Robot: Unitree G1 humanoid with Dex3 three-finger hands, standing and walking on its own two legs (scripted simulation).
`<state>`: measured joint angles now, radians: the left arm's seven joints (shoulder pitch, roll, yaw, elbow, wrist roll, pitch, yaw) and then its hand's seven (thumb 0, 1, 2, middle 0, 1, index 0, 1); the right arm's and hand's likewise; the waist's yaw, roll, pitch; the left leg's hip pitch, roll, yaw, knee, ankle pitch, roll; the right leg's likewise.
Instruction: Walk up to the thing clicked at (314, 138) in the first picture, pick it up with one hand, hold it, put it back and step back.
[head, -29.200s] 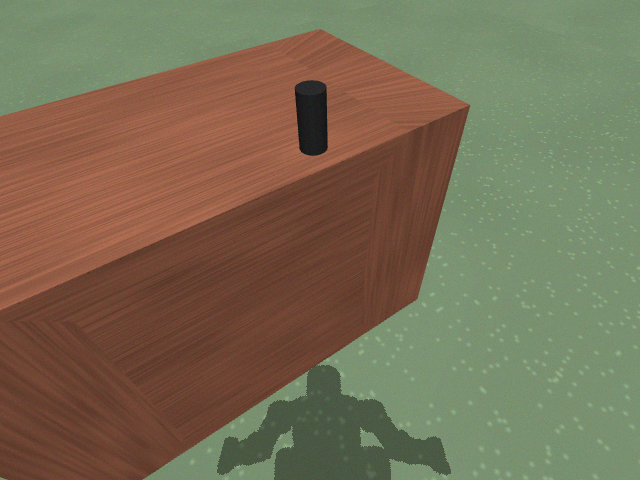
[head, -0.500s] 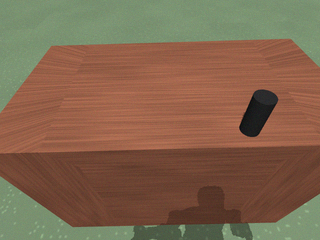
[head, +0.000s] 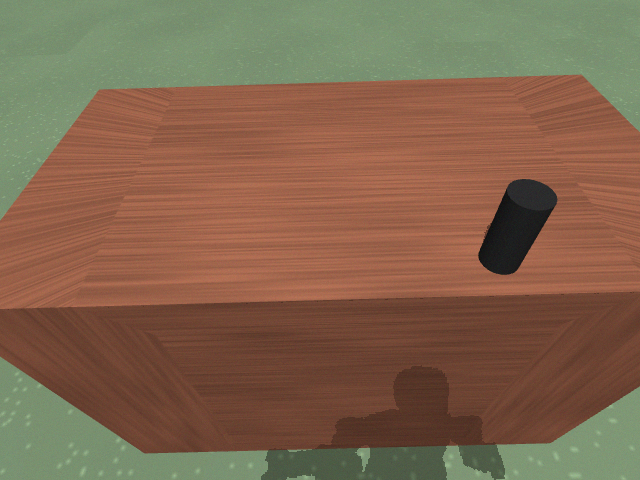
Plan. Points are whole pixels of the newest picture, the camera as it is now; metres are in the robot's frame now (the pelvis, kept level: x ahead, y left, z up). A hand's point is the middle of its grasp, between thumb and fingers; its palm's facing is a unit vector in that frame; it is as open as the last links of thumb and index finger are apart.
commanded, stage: stand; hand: right
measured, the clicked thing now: (513, 229) +0.42 -0.23 +0.08
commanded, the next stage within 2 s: step back in 0.34 s
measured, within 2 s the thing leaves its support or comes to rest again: neither
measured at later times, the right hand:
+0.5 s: hand out of the picture +0.07 -0.27 -0.16, palm faces -0.01 +0.94 -0.35, open 7.4 cm
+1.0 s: hand out of the picture -0.04 -0.24 -0.16, palm faces -0.10 +0.91 -0.41, open 7.4 cm
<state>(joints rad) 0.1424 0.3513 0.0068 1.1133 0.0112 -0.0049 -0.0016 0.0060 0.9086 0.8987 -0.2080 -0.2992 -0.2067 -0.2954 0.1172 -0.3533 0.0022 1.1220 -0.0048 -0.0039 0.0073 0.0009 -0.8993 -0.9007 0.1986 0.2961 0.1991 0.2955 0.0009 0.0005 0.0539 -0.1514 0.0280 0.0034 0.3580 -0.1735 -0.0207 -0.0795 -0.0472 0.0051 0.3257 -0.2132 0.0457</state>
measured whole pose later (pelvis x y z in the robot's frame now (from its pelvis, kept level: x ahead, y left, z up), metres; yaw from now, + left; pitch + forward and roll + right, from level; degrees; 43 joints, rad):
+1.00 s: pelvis -0.12 +0.02 -0.02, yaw +2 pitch -1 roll -2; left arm 0.07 0.40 0.07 0.87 0.01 0.08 0.03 0.01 0.91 0.90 -0.21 -0.30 -0.21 -0.30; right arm 0.15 -0.34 -0.03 0.93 -0.04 0.05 0.01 0.00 -0.90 -0.90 0.20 0.30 0.20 0.30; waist -0.01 -0.05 0.19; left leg -0.25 -0.01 -0.03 0.61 -0.35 0.04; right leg -0.49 0.10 0.15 1.07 -0.52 -0.02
